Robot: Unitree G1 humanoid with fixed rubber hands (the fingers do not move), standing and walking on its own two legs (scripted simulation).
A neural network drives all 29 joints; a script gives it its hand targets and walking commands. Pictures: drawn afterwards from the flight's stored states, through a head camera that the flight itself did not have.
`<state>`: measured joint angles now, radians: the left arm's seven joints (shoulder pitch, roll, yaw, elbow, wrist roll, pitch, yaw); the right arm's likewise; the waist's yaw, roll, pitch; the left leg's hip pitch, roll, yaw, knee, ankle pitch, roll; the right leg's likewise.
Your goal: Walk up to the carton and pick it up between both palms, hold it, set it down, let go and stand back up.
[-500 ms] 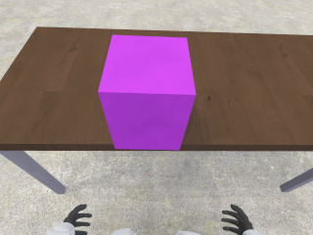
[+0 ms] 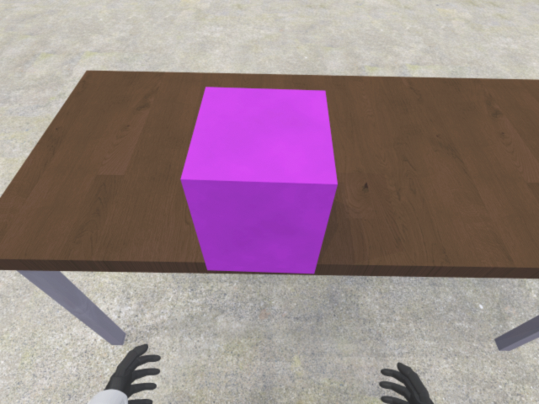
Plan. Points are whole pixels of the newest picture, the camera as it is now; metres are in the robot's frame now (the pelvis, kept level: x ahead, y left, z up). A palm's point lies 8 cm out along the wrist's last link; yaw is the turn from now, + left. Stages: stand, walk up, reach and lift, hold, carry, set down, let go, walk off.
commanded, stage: reach and lift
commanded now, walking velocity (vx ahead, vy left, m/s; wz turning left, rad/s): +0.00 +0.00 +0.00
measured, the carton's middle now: (262, 185) +0.46 +0.04 +0.04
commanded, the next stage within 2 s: none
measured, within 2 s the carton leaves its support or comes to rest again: neither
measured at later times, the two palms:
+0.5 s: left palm (121, 379) +0.16 +0.23 -0.06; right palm out of the picture +0.15 -0.19 -0.06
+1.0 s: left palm (121, 332) +0.21 +0.24 -0.02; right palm (412, 347) +0.21 -0.18 -0.02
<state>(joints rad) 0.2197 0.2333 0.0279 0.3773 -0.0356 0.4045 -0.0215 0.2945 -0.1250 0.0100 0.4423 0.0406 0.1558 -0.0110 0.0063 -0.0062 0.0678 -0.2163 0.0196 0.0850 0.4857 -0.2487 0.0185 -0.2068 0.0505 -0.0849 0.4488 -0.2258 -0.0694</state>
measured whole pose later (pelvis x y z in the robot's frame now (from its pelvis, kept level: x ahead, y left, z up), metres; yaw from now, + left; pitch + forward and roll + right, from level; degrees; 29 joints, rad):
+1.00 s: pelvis +0.03 +0.01 +0.01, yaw +0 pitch -2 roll +0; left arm 0.26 0.24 -0.01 0.31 -0.14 -0.06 0.01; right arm 0.31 -0.11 0.03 0.30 0.13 -0.12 -0.03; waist 0.03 -0.02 0.01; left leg -0.10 0.01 0.10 0.37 -0.24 0.02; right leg -0.09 0.05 -0.07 0.34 -0.22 -0.06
